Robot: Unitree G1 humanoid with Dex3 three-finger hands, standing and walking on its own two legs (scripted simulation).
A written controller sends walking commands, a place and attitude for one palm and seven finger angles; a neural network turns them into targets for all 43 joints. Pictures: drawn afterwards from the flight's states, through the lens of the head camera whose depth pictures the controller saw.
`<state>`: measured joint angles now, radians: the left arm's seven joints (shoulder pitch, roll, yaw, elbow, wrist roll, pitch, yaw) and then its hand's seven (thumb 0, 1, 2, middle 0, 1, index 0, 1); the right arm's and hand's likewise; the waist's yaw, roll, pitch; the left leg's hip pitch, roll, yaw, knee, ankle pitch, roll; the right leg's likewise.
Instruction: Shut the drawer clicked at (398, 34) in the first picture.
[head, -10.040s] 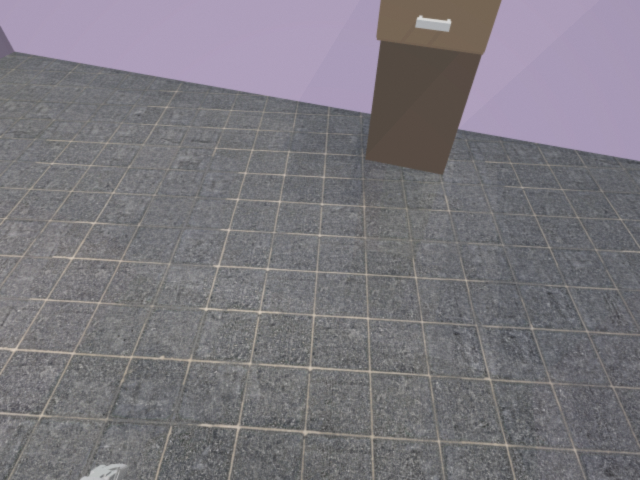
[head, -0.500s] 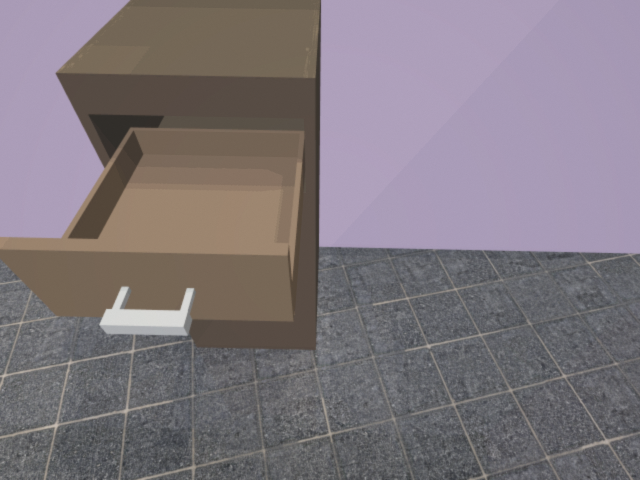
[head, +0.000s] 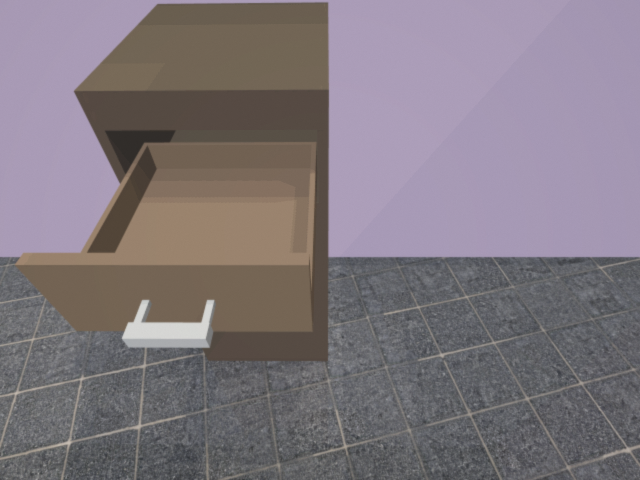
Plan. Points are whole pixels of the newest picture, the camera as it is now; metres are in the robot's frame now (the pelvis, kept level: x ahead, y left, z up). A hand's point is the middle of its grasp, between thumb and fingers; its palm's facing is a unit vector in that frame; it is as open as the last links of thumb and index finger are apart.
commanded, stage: look again from close up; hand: left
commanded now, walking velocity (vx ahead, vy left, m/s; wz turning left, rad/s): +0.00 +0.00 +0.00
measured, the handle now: (173, 320) +0.30 +0.22 +0.03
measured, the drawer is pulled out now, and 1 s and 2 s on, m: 0.30 0.30 0.30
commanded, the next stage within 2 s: raise the hand and make a fist in 0.10 s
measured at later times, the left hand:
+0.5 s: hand (201, 431) +0.18 +0.16 -0.02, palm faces +0.14 -0.99 +0.02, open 6.9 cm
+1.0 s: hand (173, 449) +0.15 +0.17 +0.02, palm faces +0.07 -0.99 -0.08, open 4.0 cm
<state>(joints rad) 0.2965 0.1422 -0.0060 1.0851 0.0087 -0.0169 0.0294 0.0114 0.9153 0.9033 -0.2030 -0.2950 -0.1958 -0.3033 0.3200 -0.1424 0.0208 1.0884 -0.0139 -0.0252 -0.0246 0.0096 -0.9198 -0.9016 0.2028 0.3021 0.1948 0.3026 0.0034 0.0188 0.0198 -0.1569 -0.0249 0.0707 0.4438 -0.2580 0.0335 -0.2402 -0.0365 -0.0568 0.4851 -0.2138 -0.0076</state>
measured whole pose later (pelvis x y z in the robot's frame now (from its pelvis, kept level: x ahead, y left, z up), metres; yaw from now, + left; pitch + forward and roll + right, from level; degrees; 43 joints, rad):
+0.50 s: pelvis +0.00 -0.01 -0.04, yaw +0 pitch +7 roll +1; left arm 0.51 0.11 0.09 0.09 -0.21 -0.44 -0.12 0.02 0.93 0.90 -0.34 -0.45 -0.26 -0.42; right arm 0.20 -0.26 -0.06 0.61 0.01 -0.29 0.01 0.02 -0.92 -0.90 0.20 0.30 0.19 0.30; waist -0.02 -0.02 -0.11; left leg -0.51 0.00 0.07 0.84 -0.43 0.02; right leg -0.59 -0.04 -0.06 0.85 -0.37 -0.02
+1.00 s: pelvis +0.00 -0.02 -0.05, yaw +2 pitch +8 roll -1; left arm 0.67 0.23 0.18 -0.26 -0.29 -0.29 -0.27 0.02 0.90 0.90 -0.83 -0.98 -0.82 -0.98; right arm 0.26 -0.17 0.03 0.55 0.05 -0.22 -0.05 0.01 -0.90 -0.90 0.21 0.30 0.20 0.30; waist 0.02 0.03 -0.11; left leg -0.61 0.03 -0.01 0.96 -0.50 0.00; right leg -0.64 -0.02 -0.13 0.92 -0.43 -0.05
